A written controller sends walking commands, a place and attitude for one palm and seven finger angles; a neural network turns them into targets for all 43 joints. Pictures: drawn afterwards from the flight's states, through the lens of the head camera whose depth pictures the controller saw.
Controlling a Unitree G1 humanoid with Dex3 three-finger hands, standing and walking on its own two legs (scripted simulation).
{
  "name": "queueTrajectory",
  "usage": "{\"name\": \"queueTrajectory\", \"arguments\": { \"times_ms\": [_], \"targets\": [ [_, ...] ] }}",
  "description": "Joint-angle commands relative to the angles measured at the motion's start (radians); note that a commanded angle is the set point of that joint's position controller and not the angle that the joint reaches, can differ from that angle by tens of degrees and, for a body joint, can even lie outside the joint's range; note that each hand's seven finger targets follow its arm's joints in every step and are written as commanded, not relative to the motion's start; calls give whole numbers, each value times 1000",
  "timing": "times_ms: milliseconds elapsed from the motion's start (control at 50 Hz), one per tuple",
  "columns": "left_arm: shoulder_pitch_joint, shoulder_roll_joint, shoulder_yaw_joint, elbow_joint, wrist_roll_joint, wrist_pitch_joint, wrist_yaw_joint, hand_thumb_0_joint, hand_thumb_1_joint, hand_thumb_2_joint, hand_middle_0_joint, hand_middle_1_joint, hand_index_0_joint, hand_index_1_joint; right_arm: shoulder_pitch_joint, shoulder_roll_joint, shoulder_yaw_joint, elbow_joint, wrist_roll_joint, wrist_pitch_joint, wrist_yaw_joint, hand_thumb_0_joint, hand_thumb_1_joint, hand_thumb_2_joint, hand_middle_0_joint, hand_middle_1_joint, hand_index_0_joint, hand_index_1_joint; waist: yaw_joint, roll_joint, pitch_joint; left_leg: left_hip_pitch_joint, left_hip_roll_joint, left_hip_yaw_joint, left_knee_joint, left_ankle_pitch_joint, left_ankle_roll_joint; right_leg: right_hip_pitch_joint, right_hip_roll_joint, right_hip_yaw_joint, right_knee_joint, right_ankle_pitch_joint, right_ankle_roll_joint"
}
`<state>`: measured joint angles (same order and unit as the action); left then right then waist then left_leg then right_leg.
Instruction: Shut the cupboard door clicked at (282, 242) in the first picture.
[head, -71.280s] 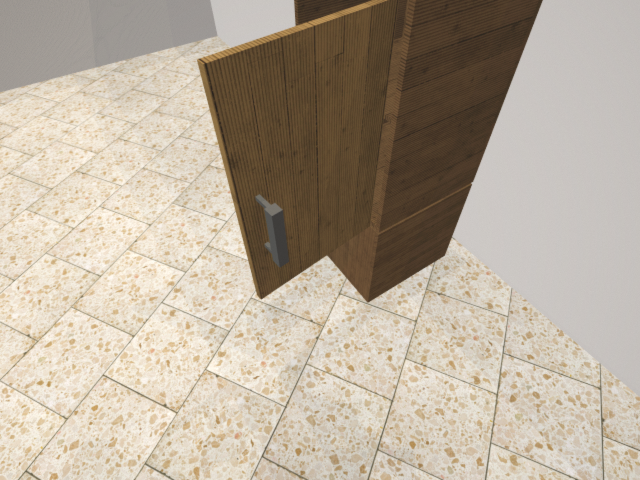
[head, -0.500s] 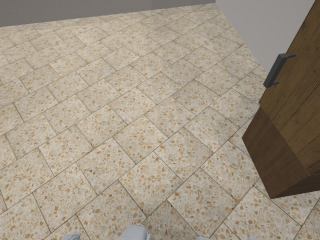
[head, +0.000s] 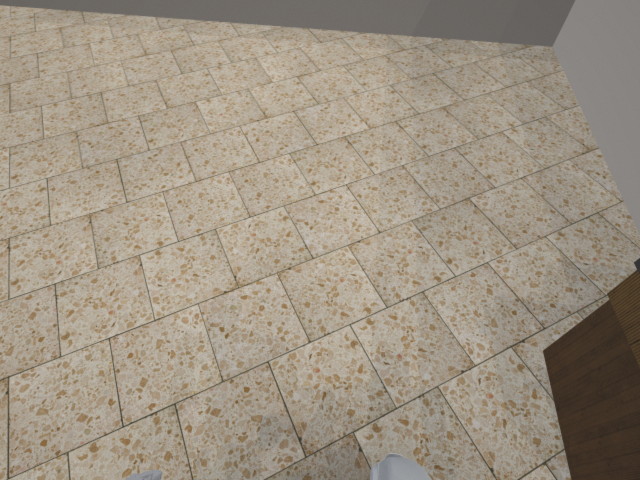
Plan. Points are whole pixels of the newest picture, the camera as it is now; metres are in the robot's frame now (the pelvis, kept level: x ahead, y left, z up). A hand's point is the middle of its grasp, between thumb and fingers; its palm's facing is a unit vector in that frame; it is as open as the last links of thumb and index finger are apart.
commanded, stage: walk to a spot facing it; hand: left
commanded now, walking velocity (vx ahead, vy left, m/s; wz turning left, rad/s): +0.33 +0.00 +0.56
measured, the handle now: out of the picture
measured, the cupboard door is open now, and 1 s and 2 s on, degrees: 4 4 4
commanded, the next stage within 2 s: turn to face it in 0.82 s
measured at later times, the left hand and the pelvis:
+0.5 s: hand out of the picture +0.06 +0.14 -0.17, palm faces +0.42 -0.89 -0.19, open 7.4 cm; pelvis +0.18 +0.00 +0.00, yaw +21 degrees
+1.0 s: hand (165, 294) +0.42 +0.29 -0.14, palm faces +0.47 -0.85 -0.25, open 7.4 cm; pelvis +0.38 +0.05 -0.01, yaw +31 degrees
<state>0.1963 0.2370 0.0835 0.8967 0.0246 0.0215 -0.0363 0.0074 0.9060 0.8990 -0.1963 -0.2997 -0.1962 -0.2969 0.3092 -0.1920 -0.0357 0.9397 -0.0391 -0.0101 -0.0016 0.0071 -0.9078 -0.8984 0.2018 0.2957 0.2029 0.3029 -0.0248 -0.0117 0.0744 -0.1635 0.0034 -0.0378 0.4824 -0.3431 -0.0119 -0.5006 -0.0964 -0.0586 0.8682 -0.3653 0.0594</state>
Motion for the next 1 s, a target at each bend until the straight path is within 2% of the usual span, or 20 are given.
{"name": "queueTrajectory", "arguments": {
  "times_ms": [0, 40, 60, 80, 100, 140, 200, 380, 440, 480, 500, 520, 540, 640, 860, 900, 920, 940, 960, 980],
  "targets": [
    [17, 74, 17, -89, -3, -47, -3, 0, 900, 900, -200, -300, -200, -300, -47, -218, -57, -55, 6, -14, -7, 0, -900, -900, 200, 300, 200, 300, 43, 141, -34, -117, 158, -191, -132, 18, 156, 205, 81, -67, -229, 107, 4],
    [247, 170, 50, -28, 6, -65, 11, 0, 900, 900, -200, -300, -200, -300, -87, -161, -49, -75, 23, -18, -1, 0, -900, -900, 200, 300, 200, 300, 159, -86, -102, -437, 24, -77, 177, -137, 88, 638, -57, 105, -431, -38, -40],
    [353, 284, 74, -13, 15, -71, 28, 0, 900, 900, -200, -300, -200, -300, -65, -85, -36, -105, 32, -25, 1, 0, -900, -900, 200, 300, 200, 300, 198, -422, -196, -560, -95, 26, 566, -326, 43, 731, -378, 537, -637, -265, -140],
    [306, 256, 61, -24, 5, -67, 39, 0, 900, 900, -200, -300, -200, -300, -81, -140, -50, -110, 15, -19, 5, 0, -900, -900, 200, 300, 200, 300, 154, -328, -131, -592, -20, -48, 769, -279, 51, 596, -418, 640, -702, -399, -188],
    [220, 209, 51, -37, 5, -64, 49, 0, 900, 900, -200, -300, -200, -300, -87, -119, -56, -97, 13, -15, 10, 0, -900, -900, 200, 300, 200, 300, 107, -251, -73, -600, 24, -57, 867, -177, 50, 492, -414, 604, -711, -463, -189],
    [105, 101, 20, -48, 9, -79, 51, 0, 900, 900, -200, -300, -200, -300, -114, -87, -47, -63, 6, -3, 28, 0, -900, -900, 200, 300, 200, 300, 44, -135, 11, -534, 92, -40, 852, 2, 31, 306, -322, 273, -680, -185, -150],
    [132, 68, 12, -18, 10, -100, 52, 0, 900, 900, -200, -300, -200, -300, -105, -48, -40, -50, 14, 13, 44, 0, -900, -900, 200, 300, 200, 300, 26, -146, -22, -498, 92, 27, 728, 62, 12, 361, -259, 22, -645, 202, -135],
    [246, 89, 8, 54, 6, -109, 53, 0, 900, 900, -200, -300, -200, -300, -326, -28, -15, -143, 11, 9, 72, 0, -900, -900, 200, 300, 200, 300, 71, -106, 13, -485, 69, 152, 294, 109, 38, 557, -283, -174, -590, 587, -132],
    [216, 131, 17, 50, 6, -104, 52, 0, 900, 900, -200, -300, -200, -300, -260, -59, -23, -140, 9, -1, 63, 0, -900, -900, 200, 300, 200, 300, 23, -121, -27, -297, 14, 199, 215, 39, 82, 538, -309, -210, -456, 790, -132],
    [186, 160, 16, 42, -7, -96, 46, 0, 900, 900, -200, -300, -200, -300, -70, -113, -42, -95, 1, -6, 49, 0, -900, -900, 200, 300, 200, 300, -82, -79, -129, 39, -52, 231, 112, 110, 109, 393, -258, -281, -169, 781, -94],
    [181, 125, 15, 18, -6, -92, 34, 0, 900, 900, -200, -300, -200, -300, 68, -221, -66, -68, -6, -8, 36, 0, -900, -900, 200, 300, 200, 300, -147, 76, -213, 287, 87, 10, 38, 65, 166, 170, -186, -278, 128, 472, -51],
    [136, 80, 7, -46, -13, -86, 20, 0, 900, 900, -200, -300, -200, -300, 152, -353, -96, -55, -5, -11, 23, 0, -900, -900, 200, 300, 200, 300, -163, 287, -250, 429, 385, -476, -94, 187, 291, -157, -28, -191, 444, -206, -7],
    [28, 95, 1, -104, -14, -83, 26, 0, 900, 900, -200, -300, -200, -300, 179, -379, -94, -43, 14, -8, 8, 0, -900, -900, 200, 300, 200, 300, -165, 82, -212, 376, 447, -569, -143, 273, 327, -241, -26, -21, 505, -198, -25],
    [139, 36, 12, -15, 13, -52, 18, 0, 900, 900, -200, -300, -200, -300, -102, -184, -28, -104, 9, -43, -11, 0, -900, -900, 200, 300, 200, 300, 12, 130, -89, -74, 236, -216, -222, 51, 199, -75, -71, 45, 324, 19, -21],
    [-39, 46, 7, -104, 5, -48, 8, 0, 900, 900, -200, -300, -200, -300, -28, -171, -49, -26, 12, -39, -6, 0, -900, -900, 200, 300, 200, 300, 19, 101, -48, -88, 181, -170, -171, 190, 194, 106, 33, -16, -198, 176, 6],
    [59, 65, 15, -77, 5, -60, 13, 0, 900, 900, -200, -300, -200, -300, -44, -156, -48, -23, 18, -32, -7, 0, -900, -900, 200, 300, 200, 300, 71, 62, -69, -166, 132, -131, -33, 214, 144, 325, 60, -16, -350, 234, -10],
    [170, 110, 24, -41, 9, -71, 22, 0, 900, 900, -200, -300, -200, -300, -27, -116, -39, -18, 26, -38, -4, 0, -900, -900, 200, 300, 200, 300, 115, -36, -123, -270, 70, -64, 119, 122, 99, 530, -36, 88, -419, 246, -41],
    [271, 197, 39, -10, 17, -81, 35, 0, 900, 900, -200, -300, -200, -300, 35, -45, -26, -20, 30, -44, 1, 0, -900, -900, 200, 300, 200, 300, 132, -276, -217, -416, -69, 64, 406, -150, 43, 701, -288, 395, -508, 307, -139],
    [294, 209, 29, -3, 2, -77, 39, 0, 900, 900, -200, -300, -200, -300, 53, -69, -28, -26, 23, -37, -8, 0, -900, -900, 200, 300, 200, 300, 122, -250, -214, -439, -49, 20, 591, -313, 35, 644, -387, 510, -571, 380, -230],
    [214, 164, 19, -1, 0, -81, 45, 0, 900, 900, -200, -300, -200, -300, 55, -71, -31, -3, 19, -34, -15, 0, -900, -900, 200, 300, 200, 300, 85, -282, -190, -453, -7, -21, 680, -241, 29, 578, -350, 507, -574, 464, -247]
  ]
}}
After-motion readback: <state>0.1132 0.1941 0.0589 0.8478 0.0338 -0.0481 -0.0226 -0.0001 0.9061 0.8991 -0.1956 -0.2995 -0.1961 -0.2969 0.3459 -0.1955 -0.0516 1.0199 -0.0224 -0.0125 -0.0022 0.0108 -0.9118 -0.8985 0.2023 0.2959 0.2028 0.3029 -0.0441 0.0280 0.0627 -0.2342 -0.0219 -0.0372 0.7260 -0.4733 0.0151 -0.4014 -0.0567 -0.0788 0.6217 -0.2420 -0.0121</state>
